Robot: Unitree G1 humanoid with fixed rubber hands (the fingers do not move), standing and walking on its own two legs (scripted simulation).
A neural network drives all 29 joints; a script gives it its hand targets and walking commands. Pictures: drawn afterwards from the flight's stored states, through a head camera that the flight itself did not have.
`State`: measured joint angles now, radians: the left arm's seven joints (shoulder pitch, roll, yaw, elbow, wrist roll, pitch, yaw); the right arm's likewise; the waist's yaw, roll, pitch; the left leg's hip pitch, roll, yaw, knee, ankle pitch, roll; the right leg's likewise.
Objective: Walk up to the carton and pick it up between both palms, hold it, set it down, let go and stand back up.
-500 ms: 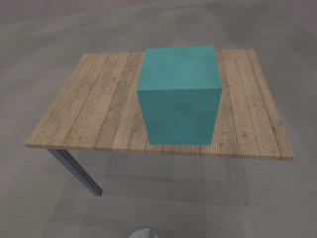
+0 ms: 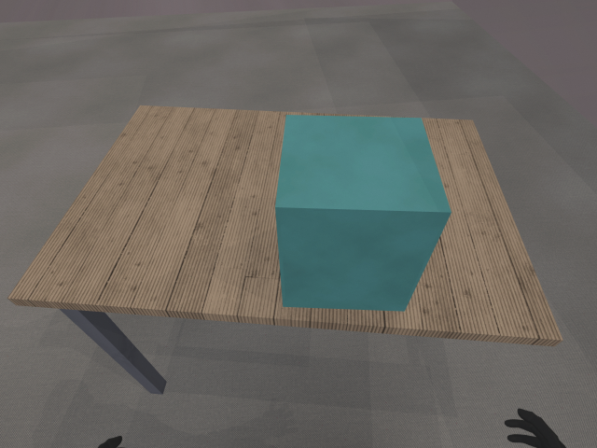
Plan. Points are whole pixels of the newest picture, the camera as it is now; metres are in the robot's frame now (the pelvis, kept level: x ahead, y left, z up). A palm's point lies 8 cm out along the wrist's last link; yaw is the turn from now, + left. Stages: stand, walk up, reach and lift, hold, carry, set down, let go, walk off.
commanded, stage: walk up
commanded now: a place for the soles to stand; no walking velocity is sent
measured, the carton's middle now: (348, 217) +0.47 -0.04 +0.03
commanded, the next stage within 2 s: reach and lift in 1.58 s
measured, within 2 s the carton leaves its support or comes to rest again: neither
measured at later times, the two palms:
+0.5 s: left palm out of the picture +0.10 +0.31 -0.09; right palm out of the picture +0.08 -0.32 -0.09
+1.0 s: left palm out of the picture +0.11 +0.35 -0.08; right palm out of the picture +0.10 -0.31 -0.09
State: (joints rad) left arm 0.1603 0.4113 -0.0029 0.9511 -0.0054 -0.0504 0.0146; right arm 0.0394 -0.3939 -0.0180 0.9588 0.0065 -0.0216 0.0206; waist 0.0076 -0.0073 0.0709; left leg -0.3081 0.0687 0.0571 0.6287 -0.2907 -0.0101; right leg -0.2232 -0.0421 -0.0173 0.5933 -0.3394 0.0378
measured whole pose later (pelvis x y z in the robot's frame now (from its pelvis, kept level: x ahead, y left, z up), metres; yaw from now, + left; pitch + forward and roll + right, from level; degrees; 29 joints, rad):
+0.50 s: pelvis +0.00 +0.00 +0.02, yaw -2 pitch -2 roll +0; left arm 0.10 0.39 0.00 1.10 0.01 -0.03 0.00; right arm 0.05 -0.40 -0.03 1.14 -0.01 0.00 0.03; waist -0.01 0.00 0.05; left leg -0.15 0.05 0.10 0.36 -0.16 -0.01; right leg -0.10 -0.05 0.01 0.36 -0.22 0.04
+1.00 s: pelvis +0.02 +0.02 +0.01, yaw -2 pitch -2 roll +0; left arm 0.15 0.44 0.02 1.05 0.01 -0.03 0.03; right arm 0.07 -0.41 -0.06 1.06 -0.02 0.05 0.04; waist -0.01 0.00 0.05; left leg -0.18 0.03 0.11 0.45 -0.24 0.01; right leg -0.12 -0.07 0.02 0.43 -0.28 0.06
